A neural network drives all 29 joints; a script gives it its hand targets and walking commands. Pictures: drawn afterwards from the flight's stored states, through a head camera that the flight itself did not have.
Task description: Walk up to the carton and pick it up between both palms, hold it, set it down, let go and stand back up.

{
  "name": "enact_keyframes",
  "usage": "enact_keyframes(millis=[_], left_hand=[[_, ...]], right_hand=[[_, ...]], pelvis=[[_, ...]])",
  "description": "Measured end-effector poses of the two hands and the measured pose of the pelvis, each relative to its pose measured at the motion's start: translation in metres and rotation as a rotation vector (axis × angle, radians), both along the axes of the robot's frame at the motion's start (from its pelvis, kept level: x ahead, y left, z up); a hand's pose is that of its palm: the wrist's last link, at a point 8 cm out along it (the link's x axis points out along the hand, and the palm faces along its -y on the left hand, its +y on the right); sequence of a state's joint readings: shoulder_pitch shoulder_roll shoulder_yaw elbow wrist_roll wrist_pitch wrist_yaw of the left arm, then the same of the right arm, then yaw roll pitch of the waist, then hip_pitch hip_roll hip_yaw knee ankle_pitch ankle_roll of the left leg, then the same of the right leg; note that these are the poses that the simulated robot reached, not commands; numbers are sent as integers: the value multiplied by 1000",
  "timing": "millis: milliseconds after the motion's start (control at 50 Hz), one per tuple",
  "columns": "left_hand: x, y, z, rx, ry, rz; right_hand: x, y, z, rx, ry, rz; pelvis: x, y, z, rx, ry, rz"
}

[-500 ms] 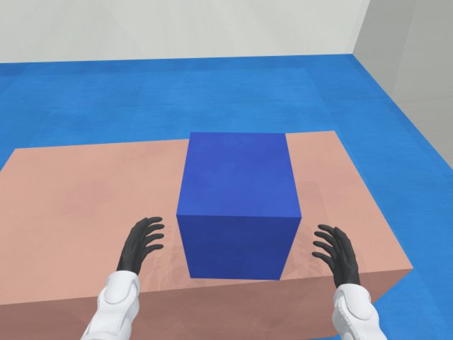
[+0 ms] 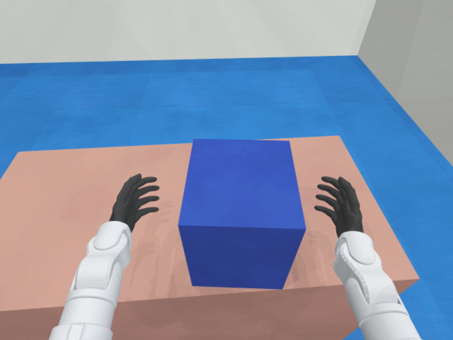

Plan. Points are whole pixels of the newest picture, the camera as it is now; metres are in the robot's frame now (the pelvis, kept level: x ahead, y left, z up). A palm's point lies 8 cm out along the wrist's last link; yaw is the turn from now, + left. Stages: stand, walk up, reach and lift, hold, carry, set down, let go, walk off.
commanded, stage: reach and lift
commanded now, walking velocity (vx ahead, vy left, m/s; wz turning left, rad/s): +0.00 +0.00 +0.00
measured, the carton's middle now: (239, 215) +0.39 +0.02 -0.02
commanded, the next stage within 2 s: none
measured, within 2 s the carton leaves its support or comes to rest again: neither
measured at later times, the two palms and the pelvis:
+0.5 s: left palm (129, 159) +0.38 +0.21 +0.14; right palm (349, 172) +0.38 -0.17 +0.13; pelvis -0.02 +0.00 +0.00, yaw +0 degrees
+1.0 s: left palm (136, 172) +0.40 +0.22 +0.09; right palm (334, 180) +0.40 -0.16 +0.09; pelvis -0.01 +0.00 +0.00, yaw +1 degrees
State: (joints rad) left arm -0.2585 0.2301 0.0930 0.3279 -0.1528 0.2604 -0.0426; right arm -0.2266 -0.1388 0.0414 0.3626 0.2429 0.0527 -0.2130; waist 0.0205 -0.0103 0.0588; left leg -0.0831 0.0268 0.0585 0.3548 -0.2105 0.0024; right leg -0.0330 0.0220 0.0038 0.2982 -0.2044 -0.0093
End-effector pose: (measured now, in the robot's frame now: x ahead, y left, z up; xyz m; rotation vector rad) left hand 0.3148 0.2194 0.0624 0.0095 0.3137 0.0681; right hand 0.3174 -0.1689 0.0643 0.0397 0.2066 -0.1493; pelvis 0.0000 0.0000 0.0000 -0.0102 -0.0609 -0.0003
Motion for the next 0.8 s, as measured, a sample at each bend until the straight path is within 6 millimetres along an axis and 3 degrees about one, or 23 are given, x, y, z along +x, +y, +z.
enact_keyframes(millis=[420,700,800], left_hand=[[61,-6,71,11,-35,9],[93,-9,98,21,-30,26],[102,-7,100,36,-24,26]], right_hand=[[52,1,57,3,17,2],[87,12,92,-2,54,9],[95,13,93,-14,77,-1]], pelvis=[[-16,3,0,-5,61,-10],[-19,-1,-1,-10,121,5],[-16,-1,-1,-14,136,14]])
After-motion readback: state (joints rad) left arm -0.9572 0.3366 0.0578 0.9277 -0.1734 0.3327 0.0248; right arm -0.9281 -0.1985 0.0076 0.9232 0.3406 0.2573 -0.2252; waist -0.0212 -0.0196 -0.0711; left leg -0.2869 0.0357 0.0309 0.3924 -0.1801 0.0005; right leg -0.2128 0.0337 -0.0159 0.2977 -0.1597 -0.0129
